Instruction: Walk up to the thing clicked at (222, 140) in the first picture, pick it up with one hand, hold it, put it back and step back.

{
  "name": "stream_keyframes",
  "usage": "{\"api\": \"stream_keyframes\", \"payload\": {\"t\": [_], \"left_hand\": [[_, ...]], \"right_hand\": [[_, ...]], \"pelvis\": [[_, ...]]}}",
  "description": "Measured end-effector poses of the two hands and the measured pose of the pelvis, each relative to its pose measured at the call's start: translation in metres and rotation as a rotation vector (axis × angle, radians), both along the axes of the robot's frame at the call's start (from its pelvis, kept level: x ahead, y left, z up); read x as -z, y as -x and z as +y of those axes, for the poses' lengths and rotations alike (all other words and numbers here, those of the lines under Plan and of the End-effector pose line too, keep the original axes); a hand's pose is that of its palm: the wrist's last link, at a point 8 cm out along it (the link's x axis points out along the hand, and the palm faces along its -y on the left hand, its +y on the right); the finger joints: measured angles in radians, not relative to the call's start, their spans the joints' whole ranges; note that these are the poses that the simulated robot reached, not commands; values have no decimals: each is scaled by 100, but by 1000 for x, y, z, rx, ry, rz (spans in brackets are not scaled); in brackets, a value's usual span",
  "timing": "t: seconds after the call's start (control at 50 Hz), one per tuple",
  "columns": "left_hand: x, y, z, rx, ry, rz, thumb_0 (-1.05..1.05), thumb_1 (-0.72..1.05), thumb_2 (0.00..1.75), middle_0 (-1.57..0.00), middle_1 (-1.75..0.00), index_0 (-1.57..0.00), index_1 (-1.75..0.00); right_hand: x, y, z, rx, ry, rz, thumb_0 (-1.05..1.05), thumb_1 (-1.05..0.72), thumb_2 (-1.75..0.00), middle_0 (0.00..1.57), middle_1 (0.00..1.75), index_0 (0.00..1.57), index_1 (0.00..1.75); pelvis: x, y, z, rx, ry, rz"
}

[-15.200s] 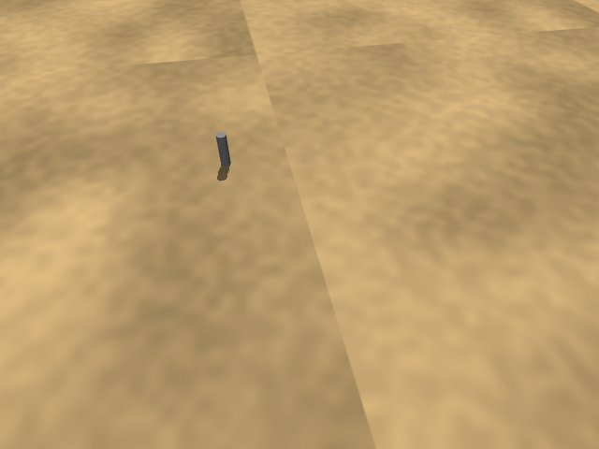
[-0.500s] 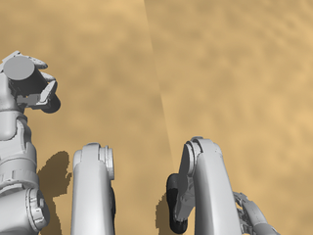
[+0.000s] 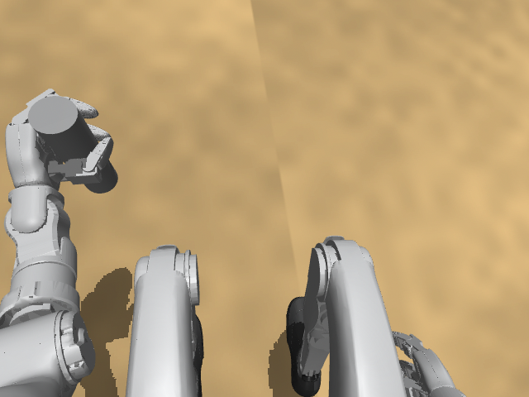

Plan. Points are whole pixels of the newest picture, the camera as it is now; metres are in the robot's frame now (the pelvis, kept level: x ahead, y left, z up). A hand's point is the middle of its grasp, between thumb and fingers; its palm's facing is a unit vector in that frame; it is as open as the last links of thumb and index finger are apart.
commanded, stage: settle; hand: left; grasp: from the side
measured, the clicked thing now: (81, 152) +0.45 +0.26 -0.05
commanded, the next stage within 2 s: lift in 0.16 s
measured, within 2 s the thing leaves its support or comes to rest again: neither
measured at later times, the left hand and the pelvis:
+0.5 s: hand (81, 133) +0.46 +0.24 +0.00, palm faces +0.16 -0.99 -0.04, open 7.1 cm; pelvis +0.00 +0.00 +0.02, yaw +1 degrees
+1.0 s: hand (38, 101) +0.42 +0.23 +0.13, palm faces +0.16 -0.99 -0.05, open 7.1 cm; pelvis +0.02 +0.00 +0.12, yaw +2 degrees
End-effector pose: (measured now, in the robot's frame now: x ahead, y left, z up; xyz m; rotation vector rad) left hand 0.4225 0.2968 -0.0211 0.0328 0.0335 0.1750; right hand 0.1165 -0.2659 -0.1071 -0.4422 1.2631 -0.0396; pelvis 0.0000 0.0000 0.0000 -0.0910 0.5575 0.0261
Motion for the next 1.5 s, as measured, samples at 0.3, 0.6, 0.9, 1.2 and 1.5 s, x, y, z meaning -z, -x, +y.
{"api": "stream_keyframes", "payload": {"t": [0.3, 0.6, 0.9, 1.2, 1.5], "left_hand": [[-10, -8, -3, -11, -4, -7, 1, -4, 113, -93, -107, -89, -107], [-38, 1, -6, 20, 0, -5, 1, -4, 113, -93, -107, -89, -107], [-110, 24, -15, 12, 6, 0, 1, -4, 113, -92, -108, -89, -108], [-228, 37, -31, -3, -10, 8, 1, -4, 113, -92, -108, -89, -108], [-314, 43, -36, -11, 6, 11, 1, -4, 113, -92, -108, -89, -108]], "right_hand": [[-9, 10, 1, 24, -2, 26, 0, -89, -90, 20, 30, 20, 30], [-27, -2, 2, 45, -14, -23, 0, -92, -90, 20, 30, 20, 30], [-84, -41, 13, 60, -53, -153, 0, -90, -90, 20, 30, 20, 30], [-179, -78, 26, 95, -92, -250, 0, -90, -90, 20, 30, 20, 30], [-272, -92, 30, 86, -94, -321, 0, -89, -90, 20, 30, 20, 30]], "pelvis": [[-10, -2, 1, -4, -4, 14], [-30, -4, 1, -8, -9, 19], [-89, -11, 1, -11, -22, 19], [-183, -35, 3, -18, -31, -55], [-262, -56, 5, -28, -39, -188]]}}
